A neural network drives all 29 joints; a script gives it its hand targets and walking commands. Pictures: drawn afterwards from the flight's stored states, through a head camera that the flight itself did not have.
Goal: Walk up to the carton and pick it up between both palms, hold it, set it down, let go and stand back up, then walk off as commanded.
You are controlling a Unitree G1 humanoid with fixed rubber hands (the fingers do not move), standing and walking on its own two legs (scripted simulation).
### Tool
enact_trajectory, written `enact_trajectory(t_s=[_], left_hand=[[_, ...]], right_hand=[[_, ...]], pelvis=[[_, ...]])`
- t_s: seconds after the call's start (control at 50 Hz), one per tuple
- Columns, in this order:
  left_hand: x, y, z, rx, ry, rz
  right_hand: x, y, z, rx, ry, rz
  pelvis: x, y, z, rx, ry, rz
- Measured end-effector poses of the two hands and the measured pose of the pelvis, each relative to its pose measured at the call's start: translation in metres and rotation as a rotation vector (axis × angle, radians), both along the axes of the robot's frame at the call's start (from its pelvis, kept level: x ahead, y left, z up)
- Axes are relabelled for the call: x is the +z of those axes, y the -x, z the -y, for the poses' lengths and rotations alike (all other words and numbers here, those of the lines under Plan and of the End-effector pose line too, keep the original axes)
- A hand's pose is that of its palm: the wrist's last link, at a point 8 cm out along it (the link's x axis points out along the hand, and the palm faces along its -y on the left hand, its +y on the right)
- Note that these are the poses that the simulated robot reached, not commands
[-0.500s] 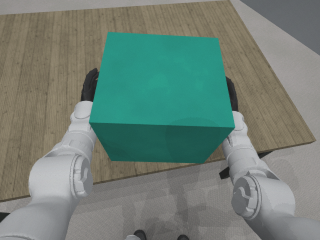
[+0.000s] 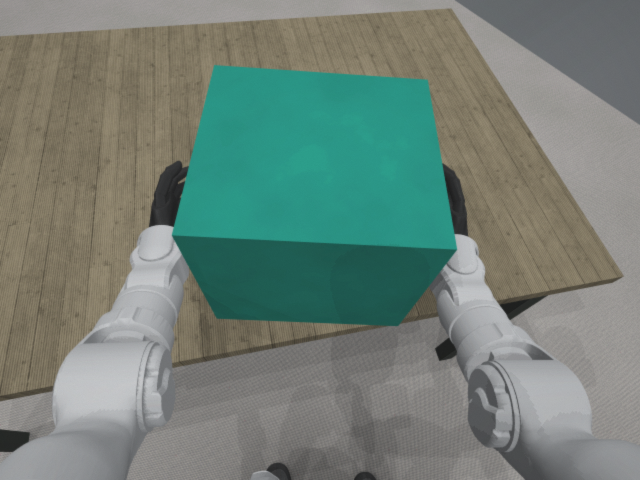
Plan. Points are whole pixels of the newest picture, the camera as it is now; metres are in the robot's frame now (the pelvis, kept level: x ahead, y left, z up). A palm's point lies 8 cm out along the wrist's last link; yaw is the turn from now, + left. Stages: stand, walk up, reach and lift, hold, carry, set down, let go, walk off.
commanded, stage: set down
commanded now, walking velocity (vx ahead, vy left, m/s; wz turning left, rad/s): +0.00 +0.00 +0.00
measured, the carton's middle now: (314, 207) +0.44 +0.01 +0.03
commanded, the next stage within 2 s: none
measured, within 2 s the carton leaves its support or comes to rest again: neither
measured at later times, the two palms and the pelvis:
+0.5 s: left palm (129, 290) +0.33 +0.23 +0.02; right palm (472, 299) +0.31 -0.17 +0.03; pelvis -0.06 +0.00 +0.00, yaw +0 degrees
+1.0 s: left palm (125, 335) +0.29 +0.24 -0.01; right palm (471, 314) +0.29 -0.17 +0.02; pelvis -0.06 +0.00 +0.00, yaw +1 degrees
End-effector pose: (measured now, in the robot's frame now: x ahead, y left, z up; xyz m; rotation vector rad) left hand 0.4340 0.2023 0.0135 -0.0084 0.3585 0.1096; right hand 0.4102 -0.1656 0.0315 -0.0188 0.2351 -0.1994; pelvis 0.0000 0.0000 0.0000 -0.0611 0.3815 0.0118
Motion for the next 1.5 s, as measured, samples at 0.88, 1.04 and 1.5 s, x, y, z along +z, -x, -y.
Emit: enact_trajectory(t_s=[0.88, 1.04, 1.5], left_hand=[[-0.004, 0.125, -0.041, 0.000, 0.020, 0.020], [-0.022, 0.150, -0.032, -0.014, 0.007, -0.035], [-0.012, 0.223, -0.019, -0.088, 0.007, -0.038]], right_hand=[[-0.005, 0.107, -0.009, -0.006, -0.036, -0.099], [-0.020, 0.122, 0.015, -0.039, -0.051, -0.093], [-0.029, 0.201, 0.025, -0.029, -0.060, -0.067]], pelvis=[[-0.003, 0.063, -0.012, 0.018, -0.009, 0.149], [0.001, 0.052, 0.000, 0.018, -0.026, 0.172], [0.008, 0.035, 0.019, 0.018, -0.054, 0.296]])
